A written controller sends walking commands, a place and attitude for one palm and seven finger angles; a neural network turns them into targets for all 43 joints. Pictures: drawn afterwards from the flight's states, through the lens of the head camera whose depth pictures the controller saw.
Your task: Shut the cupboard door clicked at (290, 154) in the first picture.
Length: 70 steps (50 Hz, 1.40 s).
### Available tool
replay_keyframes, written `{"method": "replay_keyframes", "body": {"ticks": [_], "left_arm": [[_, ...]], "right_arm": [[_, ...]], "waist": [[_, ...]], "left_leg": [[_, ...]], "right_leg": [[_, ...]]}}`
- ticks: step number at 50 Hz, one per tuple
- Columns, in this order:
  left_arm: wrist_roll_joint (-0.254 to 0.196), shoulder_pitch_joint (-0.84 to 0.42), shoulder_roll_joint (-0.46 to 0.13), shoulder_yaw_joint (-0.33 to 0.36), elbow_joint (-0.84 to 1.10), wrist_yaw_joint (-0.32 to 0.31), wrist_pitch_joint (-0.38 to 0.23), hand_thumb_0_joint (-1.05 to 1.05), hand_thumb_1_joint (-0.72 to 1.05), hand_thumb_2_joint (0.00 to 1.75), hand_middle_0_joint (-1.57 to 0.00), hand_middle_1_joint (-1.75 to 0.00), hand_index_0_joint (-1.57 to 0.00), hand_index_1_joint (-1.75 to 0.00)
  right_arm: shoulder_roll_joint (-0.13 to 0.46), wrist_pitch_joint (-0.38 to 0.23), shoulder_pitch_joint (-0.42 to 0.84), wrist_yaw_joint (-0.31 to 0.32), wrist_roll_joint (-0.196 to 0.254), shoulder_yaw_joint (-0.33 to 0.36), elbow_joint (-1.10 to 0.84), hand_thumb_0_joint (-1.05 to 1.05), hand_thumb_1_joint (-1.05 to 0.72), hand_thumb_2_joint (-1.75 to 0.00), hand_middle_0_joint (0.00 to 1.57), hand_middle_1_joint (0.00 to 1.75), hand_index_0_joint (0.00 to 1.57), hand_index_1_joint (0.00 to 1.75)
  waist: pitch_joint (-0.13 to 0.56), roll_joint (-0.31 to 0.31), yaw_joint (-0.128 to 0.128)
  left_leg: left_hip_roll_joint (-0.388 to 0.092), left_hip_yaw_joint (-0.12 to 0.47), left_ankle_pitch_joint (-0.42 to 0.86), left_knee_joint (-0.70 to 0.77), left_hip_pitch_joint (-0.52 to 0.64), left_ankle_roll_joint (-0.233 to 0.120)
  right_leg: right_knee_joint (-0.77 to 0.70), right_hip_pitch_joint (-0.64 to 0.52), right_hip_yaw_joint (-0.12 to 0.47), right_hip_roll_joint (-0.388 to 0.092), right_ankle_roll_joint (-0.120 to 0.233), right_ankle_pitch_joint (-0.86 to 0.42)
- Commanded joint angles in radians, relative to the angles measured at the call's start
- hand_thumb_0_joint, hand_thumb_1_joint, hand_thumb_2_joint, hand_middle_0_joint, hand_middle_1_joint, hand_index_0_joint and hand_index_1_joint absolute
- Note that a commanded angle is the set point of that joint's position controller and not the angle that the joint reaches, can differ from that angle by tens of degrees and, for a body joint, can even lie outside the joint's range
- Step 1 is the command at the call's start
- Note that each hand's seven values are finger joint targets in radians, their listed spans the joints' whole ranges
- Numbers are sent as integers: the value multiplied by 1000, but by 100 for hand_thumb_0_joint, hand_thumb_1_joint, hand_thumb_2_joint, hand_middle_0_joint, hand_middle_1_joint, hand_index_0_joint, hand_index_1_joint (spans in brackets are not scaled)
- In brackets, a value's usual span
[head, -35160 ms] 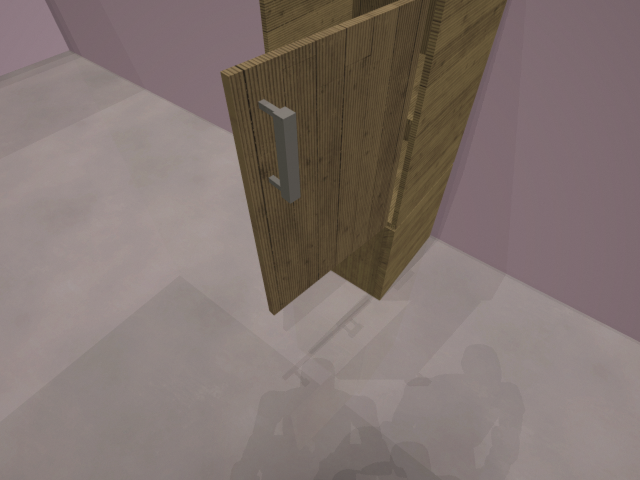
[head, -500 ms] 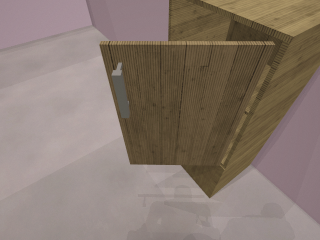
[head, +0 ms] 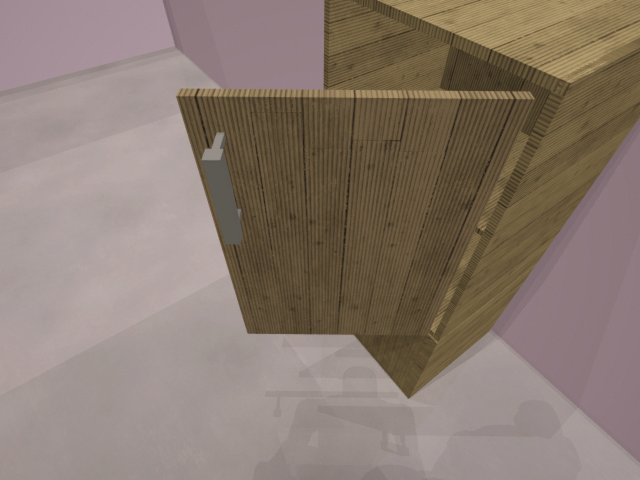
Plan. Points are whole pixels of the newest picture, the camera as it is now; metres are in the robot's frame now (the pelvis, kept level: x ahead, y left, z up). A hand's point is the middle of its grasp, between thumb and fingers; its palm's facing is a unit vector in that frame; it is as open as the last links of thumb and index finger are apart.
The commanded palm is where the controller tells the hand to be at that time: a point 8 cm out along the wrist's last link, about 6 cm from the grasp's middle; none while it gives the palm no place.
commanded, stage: come to a stop and stand still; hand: left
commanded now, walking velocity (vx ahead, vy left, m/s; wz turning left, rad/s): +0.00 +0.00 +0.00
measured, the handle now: (227, 191) +0.45 +0.15 +0.12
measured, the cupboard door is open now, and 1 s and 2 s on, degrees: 53 53 53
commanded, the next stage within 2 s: look again from close up in 1.28 s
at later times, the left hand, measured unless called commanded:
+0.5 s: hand out of the picture +0.01 +0.12 -0.17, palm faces +0.01 -0.98 -0.18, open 7.3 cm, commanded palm none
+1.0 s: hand out of the picture +0.02 +0.10 -0.17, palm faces +0.02 -0.98 -0.19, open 7.3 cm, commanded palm none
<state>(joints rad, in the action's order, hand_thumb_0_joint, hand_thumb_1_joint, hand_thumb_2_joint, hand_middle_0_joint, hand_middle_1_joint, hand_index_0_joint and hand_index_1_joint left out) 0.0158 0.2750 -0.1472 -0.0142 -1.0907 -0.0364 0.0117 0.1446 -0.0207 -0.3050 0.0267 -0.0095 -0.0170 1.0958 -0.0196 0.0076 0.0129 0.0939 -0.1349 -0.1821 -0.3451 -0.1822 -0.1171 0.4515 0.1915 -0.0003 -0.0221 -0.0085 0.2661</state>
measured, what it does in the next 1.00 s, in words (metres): shifts its weight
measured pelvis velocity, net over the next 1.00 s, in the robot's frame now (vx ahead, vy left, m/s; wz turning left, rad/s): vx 0.04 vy -0.06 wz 0.01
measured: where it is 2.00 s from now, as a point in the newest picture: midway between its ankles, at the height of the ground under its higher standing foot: outside the picture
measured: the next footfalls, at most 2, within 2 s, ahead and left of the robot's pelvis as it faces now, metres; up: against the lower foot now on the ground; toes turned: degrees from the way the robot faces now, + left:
none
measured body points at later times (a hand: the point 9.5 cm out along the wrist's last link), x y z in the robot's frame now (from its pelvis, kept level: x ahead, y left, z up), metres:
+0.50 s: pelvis +0.02 -0.04 +0.00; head +0.04 -0.04 +0.45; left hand +0.01 +0.17 -0.16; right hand +0.02 -0.26 -0.16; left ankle +0.01 +0.04 -0.74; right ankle -0.02 -0.13 -0.74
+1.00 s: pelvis +0.04 -0.06 +0.00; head +0.06 -0.07 +0.45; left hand +0.02 +0.15 -0.16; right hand +0.03 -0.28 -0.16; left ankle +0.01 +0.04 -0.74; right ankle -0.02 -0.13 -0.74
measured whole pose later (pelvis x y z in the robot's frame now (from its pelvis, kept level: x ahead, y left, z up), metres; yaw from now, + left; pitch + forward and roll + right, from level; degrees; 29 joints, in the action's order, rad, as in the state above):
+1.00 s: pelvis +0.04 -0.06 +0.00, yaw +0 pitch +1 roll +1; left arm 0.01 0.31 -0.14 -0.02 -1.10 -0.04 -0.02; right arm 0.14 -0.02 -0.27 0.04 0.00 -0.02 1.15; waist -0.03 -0.01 0.00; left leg 0.01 -0.10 -0.24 -0.38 -0.14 -0.02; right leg 0.38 0.11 -0.03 0.06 0.08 0.29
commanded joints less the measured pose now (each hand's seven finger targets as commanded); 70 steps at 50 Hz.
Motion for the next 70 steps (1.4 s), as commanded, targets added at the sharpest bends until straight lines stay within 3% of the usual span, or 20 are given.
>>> {"method": "replay_keyframes", "body": {"ticks": [1,13,26,32,36,48,51,52,56,62,67,70], "left_arm": [[-2,70,-85,8,19,-7,-18,0,90,90,-20,-30,-20,-30],[-2,88,-82,1,5,-9,-29,0,90,90,-20,-30,-20,-30],[-7,104,-84,1,4,-10,-39,0,90,90,-20,-30,-20,-30],[-5,109,-83,2,7,-12,-40,0,90,90,-20,-30,-20,-30],[-9,111,-83,1,5,-11,-41,0,90,90,-20,-30,-20,-30],[-10,125,-92,7,12,-17,-45,0,90,90,-20,-30,-20,-30],[-11,126,-90,8,9,-16,-45,0,90,90,-20,-30,-20,-30],[-9,128,-88,9,9,-17,-43,0,90,90,-20,-30,-20,-30],[-12,132,-92,9,7,-17,-44,0,90,90,-20,-30,-20,-30],[-8,142,-93,14,9,-19,-44,0,90,90,-20,-30,-20,-30],[-9,141,-88,14,7,-18,-42,0,90,90,-20,-30,-20,-30],[-12,137,-90,14,6,-17,-43,0,90,90,-20,-30,-20,-30]], "right_arm": [[114,-19,-55,11,-1,22,-23,0,-90,-90,20,30,20,30],[101,-18,-30,11,1,13,0,0,-90,-90,20,30,20,30],[96,-18,-25,15,0,10,14,0,-90,-90,20,30,20,30],[80,-15,-25,15,1,11,23,0,-90,-90,20,30,20,30],[87,-13,-28,16,0,10,28,0,-90,-90,20,30,20,30],[78,-11,-32,21,2,12,37,0,-90,-90,20,30,20,30],[78,-10,-31,23,0,12,36,0,-90,-90,20,30,20,30],[71,-9,-26,23,1,13,37,0,-90,-90,20,30,20,30],[77,-10,-30,25,0,12,35,0,-90,-90,20,30,20,30],[69,-8,-31,27,2,14,35,0,-90,-90,20,30,20,30],[69,-6,-31,28,1,13,38,0,-90,-90,20,30,20,30],[74,-7,-35,28,-1,12,38,0,-90,-90,20,30,20,30]], "waist": [[-4,-22,-7],[-44,-18,-8],[-6,-28,-12],[-39,-36,-16],[-26,-27,-16],[-13,-33,-18],[-13,-24,-17],[-42,-28,-20],[-16,-18,-19],[-30,-47,-20],[-51,-40,-21],[-29,-15,-20]], "left_leg": [[-218,214,76,79,48,67],[-205,182,107,44,40,66],[-204,174,154,15,61,74],[-200,166,140,12,43,77],[-199,166,139,10,50,82],[-192,146,153,-13,52,89],[-195,148,151,-9,58,91],[-194,144,143,-10,49,90],[-196,143,155,-14,62,91],[-191,131,141,-21,50,94],[-193,134,125,-13,47,94],[-196,143,141,-9,60,93]], "right_leg": [[-63,43,87,-80,51,-90],[-96,36,108,-86,57,-136],[-102,-11,115,-92,65,-235],[-111,-15,115,-92,65,-263],[-114,-25,116,-94,65,-276],[-113,-68,119,-96,39,-412],[-117,-63,118,-94,40,-393],[-121,-53,117,-92,35,-392],[-120,-68,120,-94,34,-413],[-121,-83,117,-96,16,-484],[-132,-68,117,-93,17,-436],[-131,-72,123,-91,26,-409]]}}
